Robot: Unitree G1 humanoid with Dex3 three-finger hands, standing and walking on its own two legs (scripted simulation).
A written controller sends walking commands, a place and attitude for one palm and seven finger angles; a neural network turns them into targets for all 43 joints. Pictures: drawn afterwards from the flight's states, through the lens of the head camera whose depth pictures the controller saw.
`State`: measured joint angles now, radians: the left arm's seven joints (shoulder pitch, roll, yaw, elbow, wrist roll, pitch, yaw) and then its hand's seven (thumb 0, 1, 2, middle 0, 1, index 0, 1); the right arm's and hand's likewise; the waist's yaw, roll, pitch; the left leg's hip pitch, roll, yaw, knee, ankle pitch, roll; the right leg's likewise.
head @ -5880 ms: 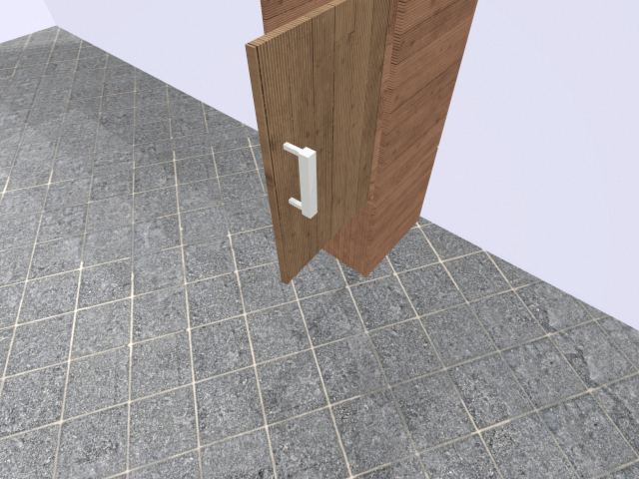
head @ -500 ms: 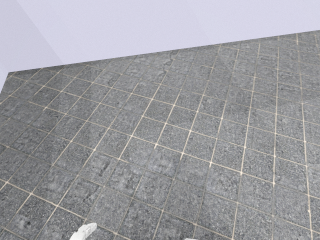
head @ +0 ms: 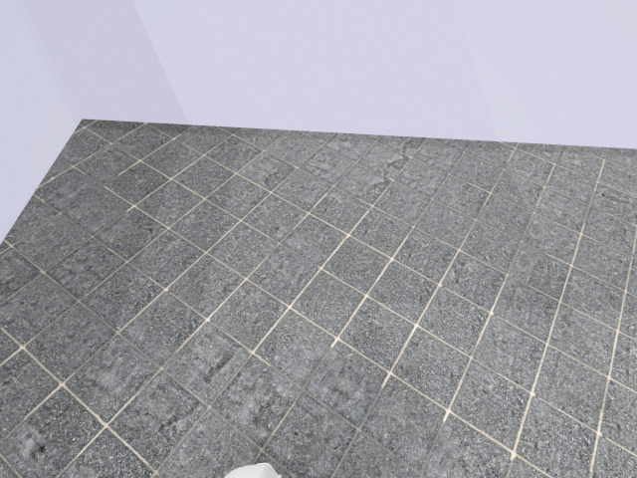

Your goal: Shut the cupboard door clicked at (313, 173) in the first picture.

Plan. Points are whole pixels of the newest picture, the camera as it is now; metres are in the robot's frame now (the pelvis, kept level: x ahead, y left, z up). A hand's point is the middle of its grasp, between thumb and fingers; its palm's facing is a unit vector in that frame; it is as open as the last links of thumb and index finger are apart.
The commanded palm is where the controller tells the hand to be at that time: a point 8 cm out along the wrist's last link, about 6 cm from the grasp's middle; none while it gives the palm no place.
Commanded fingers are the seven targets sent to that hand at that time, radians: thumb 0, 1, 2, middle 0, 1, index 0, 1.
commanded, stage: walk to a spot facing it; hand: left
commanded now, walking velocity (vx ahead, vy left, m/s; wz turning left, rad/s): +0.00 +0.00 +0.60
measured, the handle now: out of the picture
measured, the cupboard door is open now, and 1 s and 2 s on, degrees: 93 93 93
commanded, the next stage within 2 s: none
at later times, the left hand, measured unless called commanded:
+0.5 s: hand (226, 477) +0.14 +0.12 -0.12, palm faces +0.23 -0.93 -0.30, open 7.4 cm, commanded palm none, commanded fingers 0.00 0.90 0.90 -0.20 -0.30 -0.20 -0.30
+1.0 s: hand out of the picture -0.09 +0.03 -0.16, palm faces +0.63 -0.73 -0.26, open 7.4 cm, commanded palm none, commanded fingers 0.00 0.90 0.90 -0.20 -0.30 -0.20 -0.30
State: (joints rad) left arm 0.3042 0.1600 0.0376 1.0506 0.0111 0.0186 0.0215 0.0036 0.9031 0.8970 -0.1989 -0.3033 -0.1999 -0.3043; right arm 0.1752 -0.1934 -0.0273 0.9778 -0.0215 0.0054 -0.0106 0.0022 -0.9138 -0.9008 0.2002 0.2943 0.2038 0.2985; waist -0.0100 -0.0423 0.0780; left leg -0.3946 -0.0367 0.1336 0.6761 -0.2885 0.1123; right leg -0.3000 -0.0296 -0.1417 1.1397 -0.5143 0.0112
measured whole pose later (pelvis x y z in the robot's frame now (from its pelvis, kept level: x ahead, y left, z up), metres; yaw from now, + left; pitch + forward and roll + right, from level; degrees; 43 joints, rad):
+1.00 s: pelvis +0.06 -0.11 +0.01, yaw +37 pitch +0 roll +2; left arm 0.36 0.23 0.05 0.97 0.03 0.02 0.02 0.00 0.90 0.90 -0.20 -0.30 -0.20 -0.30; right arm 0.01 -0.22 -0.04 0.89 -0.01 0.07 0.03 0.01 -0.91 -0.90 0.20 0.29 0.20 0.30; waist 0.06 -0.05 0.11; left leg -0.34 0.02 0.13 0.70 -0.38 -0.02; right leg -0.20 -0.15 -0.40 0.66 -0.44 -0.04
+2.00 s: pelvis +0.07 -0.13 +0.01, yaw +73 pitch +0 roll +1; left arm 0.25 0.30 0.08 0.95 0.02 0.07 0.02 0.01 0.90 0.90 -0.20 -0.30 -0.20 -0.30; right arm 0.06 -0.24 -0.05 0.88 -0.02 0.03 0.02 0.00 -0.91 -0.90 0.20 0.29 0.20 0.30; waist 0.04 -0.08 0.11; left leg -0.33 -0.01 0.07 0.66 -0.33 0.04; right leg -0.41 -0.15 -0.10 1.07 -0.55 0.06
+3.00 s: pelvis +0.10 -0.10 +0.01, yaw +110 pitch +0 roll +1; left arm 0.29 0.29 0.08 1.01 0.03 0.04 -0.02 0.01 0.91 0.90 -0.20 -0.30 -0.20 -0.30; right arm 0.12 -0.22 -0.04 0.89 -0.02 -0.01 0.01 0.00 -0.91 -0.90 0.20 0.29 0.20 0.30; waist 0.04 -0.08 0.07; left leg -0.25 -0.02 0.11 0.60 -0.35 0.06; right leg -0.43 -0.16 -0.09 1.15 -0.43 0.06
